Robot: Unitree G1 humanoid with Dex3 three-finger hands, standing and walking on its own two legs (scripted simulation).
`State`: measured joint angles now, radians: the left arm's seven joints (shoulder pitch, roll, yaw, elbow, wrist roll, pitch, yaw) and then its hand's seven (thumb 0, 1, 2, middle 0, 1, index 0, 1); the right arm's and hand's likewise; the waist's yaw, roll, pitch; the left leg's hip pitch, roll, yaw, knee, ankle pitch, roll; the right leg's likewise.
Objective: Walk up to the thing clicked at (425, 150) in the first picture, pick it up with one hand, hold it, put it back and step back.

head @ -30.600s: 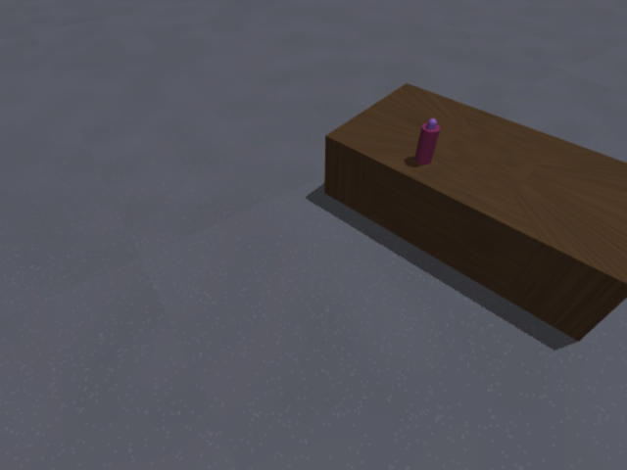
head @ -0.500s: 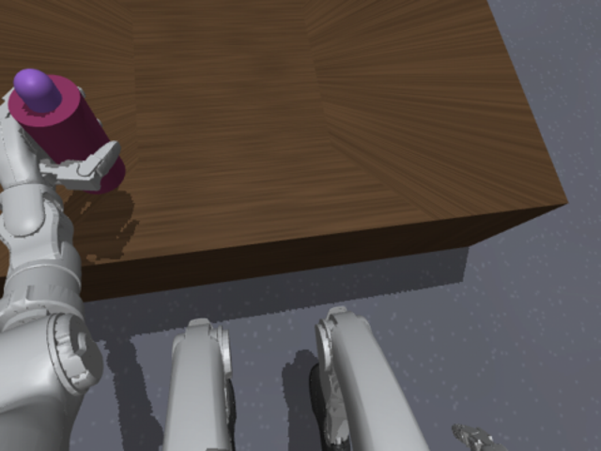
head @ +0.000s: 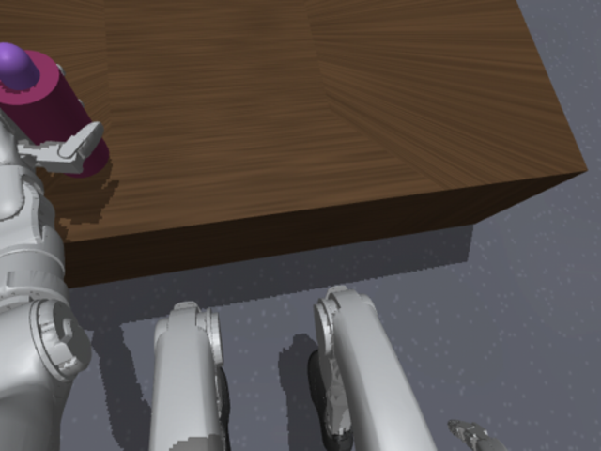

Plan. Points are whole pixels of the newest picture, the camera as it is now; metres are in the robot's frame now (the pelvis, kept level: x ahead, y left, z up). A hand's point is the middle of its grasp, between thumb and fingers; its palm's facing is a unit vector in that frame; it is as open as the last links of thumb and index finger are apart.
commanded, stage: lower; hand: left
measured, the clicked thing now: (49, 113) +0.52 +0.26 +0.00
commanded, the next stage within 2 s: loosen in 0.24 s
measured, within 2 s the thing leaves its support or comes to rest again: rests again in 0.16 s
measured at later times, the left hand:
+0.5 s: hand (63, 128) +0.53 +0.26 -0.03, palm faces +0.25 -0.97 -0.04, open 9.4 cm
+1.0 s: hand (51, 121) +0.53 +0.27 -0.02, palm faces +0.26 -0.97 -0.03, open 15.9 cm
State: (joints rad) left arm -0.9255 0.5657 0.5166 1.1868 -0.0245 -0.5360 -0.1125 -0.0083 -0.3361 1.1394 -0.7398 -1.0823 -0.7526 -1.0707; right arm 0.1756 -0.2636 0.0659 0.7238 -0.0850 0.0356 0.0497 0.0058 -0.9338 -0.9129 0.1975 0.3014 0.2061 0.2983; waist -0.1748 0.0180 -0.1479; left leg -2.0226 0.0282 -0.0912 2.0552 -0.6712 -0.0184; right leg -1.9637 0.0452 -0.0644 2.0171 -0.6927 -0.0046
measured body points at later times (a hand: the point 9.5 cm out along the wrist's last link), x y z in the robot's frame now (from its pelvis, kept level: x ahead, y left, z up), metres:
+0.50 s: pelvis +0.00 +0.00 -0.02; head +0.22 +0.05 +0.36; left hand +0.51 +0.31 -0.03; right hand +0.05 -0.27 -0.15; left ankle +0.08 +0.13 -0.41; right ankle +0.08 -0.11 -0.41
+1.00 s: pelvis -0.01 +0.00 -0.03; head +0.22 +0.05 +0.36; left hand +0.51 +0.32 -0.01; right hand +0.06 -0.27 -0.15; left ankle +0.08 +0.13 -0.41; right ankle +0.08 -0.11 -0.41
